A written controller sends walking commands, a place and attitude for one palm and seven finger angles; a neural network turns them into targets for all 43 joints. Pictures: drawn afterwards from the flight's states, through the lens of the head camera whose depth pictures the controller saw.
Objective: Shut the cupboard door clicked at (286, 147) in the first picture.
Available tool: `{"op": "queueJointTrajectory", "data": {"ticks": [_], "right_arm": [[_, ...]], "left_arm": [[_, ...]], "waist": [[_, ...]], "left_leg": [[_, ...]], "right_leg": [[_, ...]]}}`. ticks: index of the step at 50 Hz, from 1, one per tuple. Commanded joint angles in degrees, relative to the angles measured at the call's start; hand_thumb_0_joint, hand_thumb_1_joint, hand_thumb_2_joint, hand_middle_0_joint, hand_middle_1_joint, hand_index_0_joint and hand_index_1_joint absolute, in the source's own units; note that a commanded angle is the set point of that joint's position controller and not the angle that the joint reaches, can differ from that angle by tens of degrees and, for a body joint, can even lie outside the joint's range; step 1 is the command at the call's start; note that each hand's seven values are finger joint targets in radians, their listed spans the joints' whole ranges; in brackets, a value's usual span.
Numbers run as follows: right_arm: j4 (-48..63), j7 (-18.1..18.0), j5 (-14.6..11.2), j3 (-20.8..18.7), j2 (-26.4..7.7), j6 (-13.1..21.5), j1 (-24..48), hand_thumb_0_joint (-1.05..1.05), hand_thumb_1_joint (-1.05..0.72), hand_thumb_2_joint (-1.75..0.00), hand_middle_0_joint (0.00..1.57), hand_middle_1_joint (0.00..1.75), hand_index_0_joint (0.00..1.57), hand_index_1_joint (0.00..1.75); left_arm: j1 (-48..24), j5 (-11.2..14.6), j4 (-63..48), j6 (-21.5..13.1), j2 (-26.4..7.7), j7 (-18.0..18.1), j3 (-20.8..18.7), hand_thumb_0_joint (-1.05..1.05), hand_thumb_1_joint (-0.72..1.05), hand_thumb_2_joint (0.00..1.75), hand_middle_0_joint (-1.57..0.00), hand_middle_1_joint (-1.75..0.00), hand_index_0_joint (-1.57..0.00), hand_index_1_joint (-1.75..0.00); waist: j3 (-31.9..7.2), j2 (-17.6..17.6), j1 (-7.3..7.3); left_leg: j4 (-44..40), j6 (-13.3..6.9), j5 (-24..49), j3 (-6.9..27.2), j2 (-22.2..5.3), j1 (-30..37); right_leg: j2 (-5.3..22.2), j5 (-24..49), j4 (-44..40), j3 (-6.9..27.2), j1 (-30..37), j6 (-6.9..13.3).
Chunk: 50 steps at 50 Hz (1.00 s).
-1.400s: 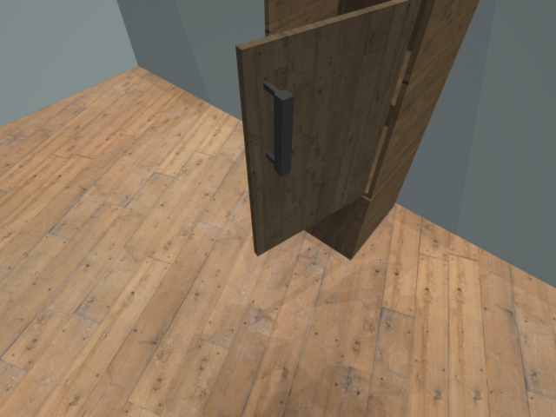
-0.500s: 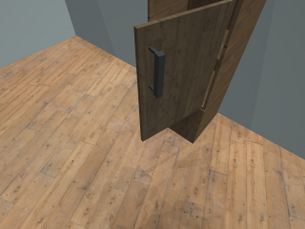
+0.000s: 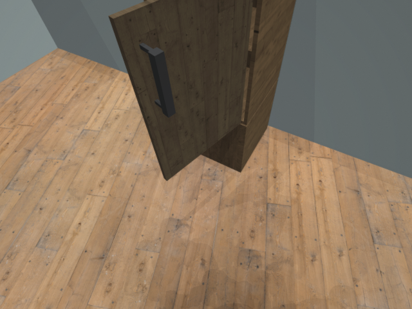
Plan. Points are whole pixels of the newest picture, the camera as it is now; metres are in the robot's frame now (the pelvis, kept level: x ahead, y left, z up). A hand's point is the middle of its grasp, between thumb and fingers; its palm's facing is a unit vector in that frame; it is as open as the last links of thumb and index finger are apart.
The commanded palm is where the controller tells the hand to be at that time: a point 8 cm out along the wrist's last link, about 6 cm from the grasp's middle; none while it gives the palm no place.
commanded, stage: walk to a spot facing it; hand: left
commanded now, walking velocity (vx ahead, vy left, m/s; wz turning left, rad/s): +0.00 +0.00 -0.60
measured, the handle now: (157, 82) +0.57 +0.16 +0.11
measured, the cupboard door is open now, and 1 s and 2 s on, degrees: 74 74 74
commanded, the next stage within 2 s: none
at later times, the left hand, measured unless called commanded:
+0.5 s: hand out of the picture +0.08 +0.19 -0.16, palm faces -0.16 -0.96 -0.24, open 7.4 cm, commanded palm none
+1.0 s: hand (172, 257) +0.24 +0.11 -0.15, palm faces -0.54 -0.79 -0.28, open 7.4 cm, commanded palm none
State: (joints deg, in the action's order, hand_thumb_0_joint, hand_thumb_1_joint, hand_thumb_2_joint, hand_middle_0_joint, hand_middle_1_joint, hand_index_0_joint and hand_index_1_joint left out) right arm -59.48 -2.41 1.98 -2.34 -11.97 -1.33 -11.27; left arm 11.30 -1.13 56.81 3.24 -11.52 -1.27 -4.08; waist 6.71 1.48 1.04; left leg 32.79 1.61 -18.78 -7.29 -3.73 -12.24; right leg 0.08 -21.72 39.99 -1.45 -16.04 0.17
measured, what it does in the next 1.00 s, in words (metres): steps on the spot, turning right: left foot, then right foot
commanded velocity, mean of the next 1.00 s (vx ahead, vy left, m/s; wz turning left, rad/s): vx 0.00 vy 0.00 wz -0.60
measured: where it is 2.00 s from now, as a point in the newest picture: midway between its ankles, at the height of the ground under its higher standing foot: outside the picture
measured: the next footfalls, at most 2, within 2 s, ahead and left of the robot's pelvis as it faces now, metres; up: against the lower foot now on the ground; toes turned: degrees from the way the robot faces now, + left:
left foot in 0.56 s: +0.10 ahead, +0.13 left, +0.00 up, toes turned -20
right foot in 0.90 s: +0.00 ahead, -0.14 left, +0.00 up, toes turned -33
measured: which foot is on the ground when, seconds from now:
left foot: down 0.00-0.00, up 0.02-0.54, down 0.56-0.90, up 0.92-1.00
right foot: down 0.00-0.54, up 0.56-0.88, down 0.90-1.00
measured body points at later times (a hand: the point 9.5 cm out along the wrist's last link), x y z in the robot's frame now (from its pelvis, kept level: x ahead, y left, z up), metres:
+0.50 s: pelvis +0.02 +0.00 +0.01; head +0.08 +0.00 +0.46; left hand +0.09 +0.24 -0.14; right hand +0.11 -0.27 -0.12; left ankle +0.04 +0.14 -0.69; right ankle -0.01 -0.09 -0.73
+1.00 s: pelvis +0.03 -0.01 +0.00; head +0.08 -0.05 +0.44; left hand +0.27 +0.15 -0.13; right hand -0.09 -0.26 -0.15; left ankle +0.06 +0.14 -0.67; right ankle -0.03 -0.11 -0.73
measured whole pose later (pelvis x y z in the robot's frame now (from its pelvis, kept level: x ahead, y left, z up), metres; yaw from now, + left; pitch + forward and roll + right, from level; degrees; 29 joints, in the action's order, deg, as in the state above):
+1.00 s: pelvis +0.03 -0.01 +0.00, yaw -33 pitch +1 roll -1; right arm -53.7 -1.5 0.9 -3.6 -15.8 -3.2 -12.0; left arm 7.6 -1.4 50.2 1.3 -14.3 -0.7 -4.0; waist 7.2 1.5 -1.3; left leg 61.0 3.4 -30.4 -2.0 -5.3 -23.7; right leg -0.2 -18.4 35.4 -0.2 -18.2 0.3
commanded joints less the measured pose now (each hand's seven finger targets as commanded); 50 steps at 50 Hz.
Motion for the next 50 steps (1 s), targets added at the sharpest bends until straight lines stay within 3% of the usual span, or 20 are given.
{"op": "queueJointTrajectory", "data": {"ticks": [1, 2, 3, 8, 19, 24, 25, 26, 27, 28, 30, 32, 34, 40, 43, 44, 45, 46, 47, 50], "right_arm": [[7.92, 0.02, -1.39, -2.39, -6.65, -0.36, 6.06, 0.0, -0.9, -0.9, 0.2, 0.3, 0.2, 0.3], [7.42, 0.35, -1.33, -2.5, -6.72, -0.73, 4.49, 0.0, -0.9, -0.9, 0.2, 0.3, 0.2, 0.3], [6.78, 0.64, -1.17, -2.77, -6.67, -0.79, 5.69, 0.0, -0.9, -0.9, 0.2, 0.3, 0.2, 0.3], [6.45, 0.59, -1.25, -2.38, -4.59, -0.38, 4.94, 0.0, -0.9, -0.9, 0.2, 0.3, 0.2, 0.3], [10.44, 0.04, -1.9, -2.06, -4.59, 0.19, 10.56, 0.0, -0.9, -0.9, 0.2, 0.3, 0.2, 0.3], [10.33, -0.13, -2.44, -1.97, -4.68, 0.9, 5.93, 0.0, -0.9, -0.9, 0.2, 0.3, 0.2, 0.3], [9.37, -0.3, -2.45, -2.01, -5.14, 1.25, 2.83, 0.0, -0.9, -0.9, 0.2, 0.3, 0.2, 0.3], [8.75, -0.72, -2.04, -2.38, -8.01, 1.89, 0.01, 0.0, -0.9, -0.9, 0.2, 0.3, 0.2, 0.3], [9.39, -0.92, -0.97, -3.32, -13.67, 2.49, -1.36, 0.0, -0.9, -0.9, 0.2, 0.3, 0.2, 0.3], [9.92, -1.23, -0.56, -3.19, -14.61, 2.0, -1.8, 0.0, -0.9, -0.9, 0.2, 0.3, 0.2, 0.3], [12.29, -1.15, 0.31, -2.35, -12.0, 2.19, 2.34, 0.0, -0.9, -0.9, 0.2, 0.3, 0.2, 0.3], [11.75, -1.02, -0.01, -1.64, -9.69, 2.1, 1.61, 0.0, -0.9, -0.9, 0.2, 0.3, 0.2, 0.3], [11.4, -1.08, -0.14, -1.76, -9.81, 2.17, 0.05, 0.0, -0.9, -0.9, 0.2, 0.3, 0.2, 0.3], [10.44, -0.17, -0.01, -2.76, -12.15, 1.7, -4.0, 0.0, -0.9, -0.9, 0.2, 0.3, 0.2, 0.3], [10.91, 0.28, -0.51, -3.19, -12.99, 1.34, -1.85, 0.0, -0.9, -0.9, 0.2, 0.3, 0.2, 0.3], [11.72, 0.71, -1.18, -3.08, -11.19, 1.2, -1.39, 0.0, -0.9, -0.9, 0.2, 0.3, 0.2, 0.3], [14.95, 1.17, -1.65, -1.67, -5.27, 1.17, 0.7, 0.0, -0.9, -0.9, 0.2, 0.3, 0.2, 0.3], [14.73, 0.5, -1.59, -1.58, -7.64, 0.36, 2.28, 0.0, -0.9, -0.9, 0.2, 0.3, 0.2, 0.3], [14.15, 0.73, -1.91, -1.66, -7.79, 0.17, 1.26, 0.0, -0.9, -0.9, 0.2, 0.3, 0.2, 0.3], [12.3, 1.04, -1.38, -1.92, -7.62, 0.3, 1.94, 0.0, -0.9, -0.9, 0.2, 0.3, 0.2, 0.3]], "left_arm": [[11.19, -0.24, -1.33, -2.11, -15.84, 2.16, -3.61, 0.0, 0.9, 0.9, -0.2, -0.3, -0.2, -0.3], [8.61, -0.13, -2.4, -1.93, -14.57, 2.48, -3.37, 0.0, 0.9, 0.9, -0.2, -0.3, -0.2, -0.3], [4.9, -0.19, -3.76, -1.97, -11.84, 2.6, -3.05, 0.0, 0.9, 0.9, -0.2, -0.3, -0.2, -0.3], [5.86, 0.04, -4.08, -3.19, -9.93, 2.98, -2.64, 0.0, 0.9, 0.9, -0.2, -0.3, -0.2, -0.3], [8.98, -0.66, -4.32, -2.57, -10.67, 3.07, -3.44, 0.0, 0.9, 0.9, -0.2, -0.3, -0.2, -0.3], [4.41, -0.45, -6.12, -1.98, -11.45, 2.85, -3.68, 0.0, 0.9, 0.9, -0.2, -0.3, -0.2, -0.3], [2.68, -0.32, -6.36, -1.83, -10.66, 2.9, -3.49, 0.0, 0.9, 0.9, -0.2, -0.3, -0.2, -0.3], [2.45, 0.29, -7.36, -1.75, -8.71, 2.67, -2.96, 0.0, 0.9, 0.9, -0.2, -0.3, -0.2, -0.3], [3.68, 1.07, -8.43, -1.78, -5.66, 1.82, -2.28, 0.0, 0.9, 0.9, -0.2, -0.3, -0.2, -0.3], [1.72, 0.4, -8.82, -1.81, -7.83, 1.61, -2.52, 0.0, 0.9, 0.9, -0.2, -0.3, -0.2, -0.3], [1.65, -0.52, -9.48, -1.69, -7.68, 0.72, -2.81, 0.0, 0.9, 0.9, -0.2, -0.3, -0.2, -0.3], [0.07, -0.37, -8.48, -1.34, -6.9, 0.02, -2.74, 0.0, 0.9, 0.9, -0.2, -0.3, -0.2, -0.3], [-0.02, -0.01, -9.24, -0.93, -6.12, -0.59, -2.09, 0.0, 0.9, 0.9, -0.2, -0.3, -0.2, -0.3], [-4.14, -0.02, -10.84, -1.21, -5.93, -1.26, -1.17, 0.0, 0.9, 0.9, -0.2, -0.3, -0.2, -0.3], [1.37, 0.11, -9.07, -1.74, -7.47, -1.05, -1.68, 0.0, 0.9, 0.9, -0.2, -0.3, -0.2, -0.3], [6.0, -0.21, -7.56, -2.4, -11.22, -0.52, -2.42, 0.0, 0.9, 0.9, -0.2, -0.3, -0.2, -0.3], [9.54, -0.8, -6.68, -3.01, -18.79, 0.71, -4.02, 0.0, 0.9, 0.9, -0.2, -0.3, -0.2, -0.3], [11.25, 0.13, -6.09, -2.78, -20.02, 1.63, -4.14, 0.0, 0.9, 0.9, -0.2, -0.3, -0.2, -0.3], [7.5, 0.14, -7.17, -2.31, -18.38, 1.78, -3.5, 0.0, 0.9, 0.9, -0.2, -0.3, -0.2, -0.3], [-0.56, -0.43, -9.45, -2.2, -13.69, 2.66, -2.56, 0.0, 0.9, 0.9, -0.2, -0.3, -0.2, -0.3]], "waist": [[-3.88, -22.52, 5.04], [-3.38, -17.08, 2.86], [-0.99, -12.24, 1.52], [-8.54, -5.48, 0.5], [-8.45, -9.19, 2.23], [-9.3, -9.49, -0.61], [-10.11, -7.78, -2.28], [-11.54, -0.61, -3.2], [-12.01, 16.07, -2.86], [-9.66, 12.98, -2.97], [-6.2, 4.66, -0.59], [-5.89, 9.35, -0.15], [-8.82, 11.13, -0.4], [-8.95, 10.46, -2.53], [-9.93, 7.99, 0.83], [-12.35, -1.52, 3.07], [-13.09, -22.91, 4.64], [-13.43, -20.87, 6.25], [-9.07, -16.35, 3.78], [-8.03, -14.55, 0.29]], "left_leg": [[27.88, 0.62, -16.62, 4.98, 2.95, -18.88], [33.06, 0.08, -12.81, 9.51, 1.09, -19.65], [35.06, 0.25, -8.36, 10.09, 0.56, -21.11], [31.32, 2.04, -2.74, 9.56, 0.51, -20.17], [19.77, 2.07, -6.38, 9.82, 2.92, -18.24], [3.39, 0.96, -1.01, 9.72, 4.52, -5.3], [-4.74, 1.02, 4.42, 9.96, 3.55, 2.63], [-12.15, -1.04, 6.54, 15.23, -2.58, 11.83], [-17.72, -7.6, 13.07, 32.52, -19.03, 16.5], [-16.99, -13.13, 20.17, 35.69, -25.18, 10.76], [-16.09, -14.88, 24.21, 30.37, -21.96, 3.58], [-11.96, -10.65, 36.58, 17.06, -14.59, 5.26], [-9.86, -9.09, 40.33, 10.88, -12.01, 8.72], [-7.64, -7.97, 36.82, 6.99, -13.57, 7.63], [0.65, -4.14, 29.53, 4.12, -12.25, 1.39], [10.79, -0.77, 19.05, 0.52, -8.81, -6.62], [25.74, 2.5, -15.89, -2.99, 0.64, -22.39], [33.31, 1.75, -20.36, 6.45, -0.6, -22.97], [36.37, 1.36, -16.07, 8.13, -2.39, -23.68], [31.94, 2.43, -9.31, 7.34, -2.03, -20.08]], "right_leg": [[21.48, 31.15, -25.45, 32.17, 9.02, 7.98], [20.09, 19.12, -25.4, 29.07, 6.59, 11.32], [16.88, 11.81, -26.4, 28.23, 3.28, 11.08], [12.19, 32.36, -19.93, 21.63, 12.77, 9.09], [11.0, 40.12, -17.35, 28.24, 13.95, 11.68], [8.12, 35.53, -14.4, 29.32, 5.75, 8.99], [6.36, 30.66, -11.89, 28.02, 0.68, 6.72], [1.2, 20.0, -7.37, 23.27, -6.95, 3.8], [-6.54, -9.14, 5.78, 12.2, -16.46, -0.39], [-3.55, -15.81, 17.09, 7.22, -16.4, -2.12], [-0.85, -11.01, 25.97, 5.42, -17.25, -3.29], [0.58, -6.77, 26.78, 4.11, -17.26, -3.93], [0.71, -5.21, 23.35, 1.49, -16.35, -4.21], [-0.01, -3.9, 4.6, -3.69, -7.2, -2.84], [-0.65, 8.28, -10.38, -4.16, 6.09, -0.79], [5.33, 21.97, -16.52, 3.2, 16.78, 1.45], [21.71, 43.64, -19.38, 25.6, 24.12, 8.27], [24.17, 44.91, -19.09, 27.76, 19.88, 13.41], [22.85, 27.17, -21.5, 25.78, 13.37, 14.81], [14.55, 32.6, -17.85, 18.61, 8.79, 11.21]]}}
